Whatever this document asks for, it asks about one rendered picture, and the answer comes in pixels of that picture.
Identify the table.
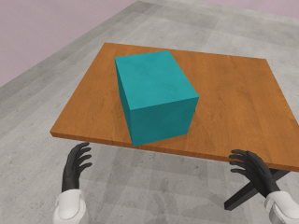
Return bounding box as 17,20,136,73
50,42,299,211

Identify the robot right hand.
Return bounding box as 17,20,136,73
229,149,280,198

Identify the robot left forearm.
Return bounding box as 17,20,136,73
52,189,89,224

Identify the carton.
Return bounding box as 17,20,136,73
114,50,199,147

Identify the robot left hand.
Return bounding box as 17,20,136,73
62,142,93,193

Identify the robot right forearm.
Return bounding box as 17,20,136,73
263,190,299,224

